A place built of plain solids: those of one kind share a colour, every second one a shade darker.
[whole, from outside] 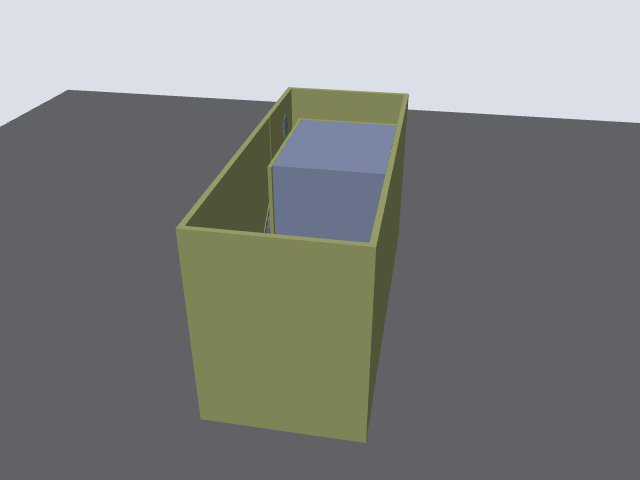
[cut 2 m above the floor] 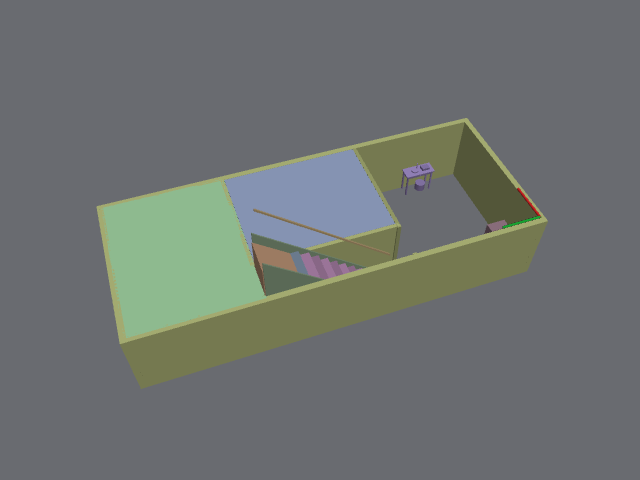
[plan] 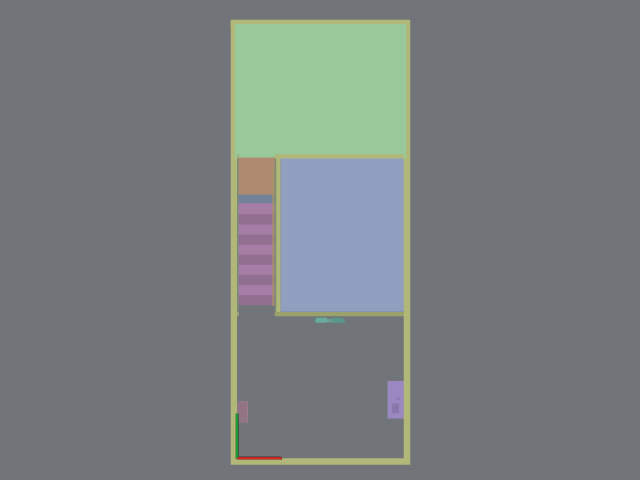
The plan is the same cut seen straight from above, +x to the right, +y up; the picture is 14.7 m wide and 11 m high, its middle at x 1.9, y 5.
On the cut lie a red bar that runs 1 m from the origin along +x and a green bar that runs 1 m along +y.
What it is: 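A lodging house's back stair, a dwelling of no particular year; the back hall below, the upper passage 2.98 m above it, and between them a joiner's timber flight of 15 risers of about 0.199 m on goings of about 0.231 m, 0.83 m clear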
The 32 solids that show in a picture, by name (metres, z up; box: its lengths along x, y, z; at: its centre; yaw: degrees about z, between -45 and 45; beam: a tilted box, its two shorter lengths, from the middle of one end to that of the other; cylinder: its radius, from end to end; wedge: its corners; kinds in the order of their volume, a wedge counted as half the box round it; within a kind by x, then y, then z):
{
 "beside_box_1": {"box": [2.82, 3.52, 5.45], "at": [2.41, 5.11, 2.67]},
 "upper_1": {"box": [3.92, 3.08, 3.03], "at": [1.91, 8.41, 1.46]},
 "wall_1": {"box": [0.15, 10.2, 5.45], "at": [-0.07, 4.95, 2.67]},
 "wall_2": {"box": [0.033, 0.1, 5.45], "at": [0.02, 6.92, 2.67]},
 "wall_3": {"box": [0.1, 3.72, 5.45], "at": [0.95, 5.11, 2.67]},
 "wall_4": {"box": [4.12, 0.15, 5.45], "at": [1.91, -0.07, 2.67]},
 "wall_5": {"box": [4.12, 0.15, 5.45], "at": [1.91, 9.97, 2.67]},
 "wall_6": {"box": [2.96, 0.1, 2.75], "at": [2.34, 3.3, 1.32]},
 "wall_7": {"box": [2.96, 0.1, 5.45], "at": [2.34, 6.92, 2.67]},
 "wall_8": {"box": [0.15, 10.2, 5.45], "at": [3.9, 4.95, 2.67]},
 "carriage_1": {"wedge": [[0.03, 3.56, -0.05], [0.03, 3.56, 0.01], [0.03, 6.89, -0.05], [0.03, 6.89, 2.87], [0.87, 3.56, -0.05], [0.87, 3.56, 0.01], [0.87, 6.89, -0.05], [0.87, 6.89, 2.87]]},
 "string_1": {"wedge": [[0.0, 3.36, -0.05], [0.0, 3.36, 0.13], [0.0, 6.87, -0.05], [0.0, 6.87, 3.14], [0.03, 3.36, -0.05], [0.03, 3.36, 0.13], [0.03, 6.87, -0.05], [0.03, 6.87, 3.14]]},
 "string_2": {"wedge": [[0.86, 3.36, -0.05], [0.86, 3.36, 0.13], [0.86, 6.87, -0.05], [0.86, 6.87, 3.14], [0.9, 3.36, -0.05], [0.9, 3.36, 0.13], [0.9, 6.87, -0.05], [0.9, 6.87, 3.14]]},
 "rail_1": {"wedge": [[0.81, 3.49, 1.05], [0.81, 3.49, 1.1], [0.81, 6.76, 3.86], [0.81, 6.76, 3.91], [0.85, 3.49, 1.05], [0.85, 3.49, 1.1], [0.85, 6.76, 3.86], [0.85, 6.76, 3.91]]},
 "tread_1": {"wedge": [[0.02, 3.51, 0.15], [0.02, 3.51, 0.2], [0.02, 3.79, 0.15], [0.02, 3.79, 0.2], [0.88, 3.51, 0.15], [0.88, 3.51, 0.2], [0.88, 3.79, 0.15], [0.88, 3.79, 0.2]]},
 "tread_2": {"wedge": [[0.02, 3.74, 0.34], [0.02, 3.74, 0.4], [0.02, 4.02, 0.34], [0.02, 4.02, 0.4], [0.88, 3.74, 0.34], [0.88, 3.74, 0.4], [0.88, 4.02, 0.34], [0.88, 4.02, 0.4]]},
 "tread_3": {"wedge": [[0.02, 3.97, 0.54], [0.02, 3.97, 0.6], [0.02, 4.25, 0.54], [0.02, 4.25, 0.6], [0.88, 3.97, 0.54], [0.88, 3.97, 0.6], [0.88, 4.25, 0.54], [0.88, 4.25, 0.6]]},
 "tread_4": {"wedge": [[0.02, 4.2, 0.74], [0.02, 4.2, 0.79], [0.02, 4.49, 0.74], [0.02, 4.49, 0.79], [0.88, 4.2, 0.74], [0.88, 4.2, 0.79], [0.88, 4.49, 0.74], [0.88, 4.49, 0.79]]},
 "tread_5": {"wedge": [[0.02, 4.43, 0.94], [0.02, 4.43, 0.99], [0.02, 4.71, 0.94], [0.02, 4.71, 0.99], [0.88, 4.43, 0.94], [0.88, 4.43, 0.99], [0.88, 4.71, 0.94], [0.88, 4.71, 0.99]]},
 "tread_6": {"wedge": [[0.02, 4.66, 1.14], [0.02, 4.66, 1.19], [0.02, 4.95, 1.14], [0.02, 4.95, 1.19], [0.88, 4.66, 1.14], [0.88, 4.66, 1.19], [0.88, 4.95, 1.14], [0.88, 4.95, 1.19]]},
 "tread_7": {"wedge": [[0.02, 4.89, 1.34], [0.02, 4.89, 1.39], [0.02, 5.18, 1.34], [0.02, 5.18, 1.39], [0.88, 4.89, 1.33], [0.88, 4.89, 1.39], [0.88, 5.18, 1.33], [0.88, 5.18, 1.39]]},
 "tread_8": {"wedge": [[0.02, 5.13, 1.54], [0.02, 5.13, 1.59], [0.02, 5.41, 1.54], [0.02, 5.41, 1.59], [0.88, 5.13, 1.54], [0.88, 5.13, 1.59], [0.88, 5.41, 1.54], [0.88, 5.41, 1.59]]},
 "tread_9": {"wedge": [[0.02, 5.36, 1.73], [0.02, 5.36, 1.79], [0.02, 5.64, 1.73], [0.02, 5.64, 1.79], [0.88, 5.36, 1.73], [0.88, 5.36, 1.79], [0.88, 5.64, 1.73], [0.88, 5.64, 1.79]]},
 "tread_10": {"wedge": [[0.02, 5.59, 1.93], [0.02, 5.59, 1.99], [0.02, 5.87, 1.93], [0.02, 5.87, 1.99], [0.88, 5.59, 1.93], [0.88, 5.59, 1.99], [0.88, 5.87, 1.93], [0.88, 5.87, 1.99]]},
 "longcase_clock_1": {"box": [0.24, 0.47, 0.52], "at": [0.12, 1.06, 1.78]},
 "coat_pegs_1": {"box": [0.26, 0.12, 0.7], "at": [1.94, 3.16, 1.21]},
 "coat_pegs_2": {"box": [0.26, 0.12, 0.89], "at": [2.29, 3.16, 1.11]},
 "hall_table_1": {"box": [0.17, 0.22, 0.07], "at": [3.63, 1.14, 0.8]},
 "hall_table_2": {"cylinder": 0.14, "from": [3.63, 1.21, 0.0], "to": [3.63, 1.21, 0.22]},
 "hall_table_3": {"box": [0.37, 0.86, 0.022], "at": [3.63, 1.34, 0.75]},
 "hall_table_4": {"cylinder": 0.1, "from": [3.63, 1.45, 0.76], "to": [3.63, 1.45, 0.8]},
 "riser_1": {"wedge": [[0.02, 5.84, 1.96], [0.02, 5.84, 2.14], [0.02, 6.1, 2.07], [0.02, 6.1, 2.14], [0.88, 5.84, 1.96], [0.88, 5.84, 2.14], [0.88, 6.1, 2.07], [0.88, 6.1, 2.14]]}
}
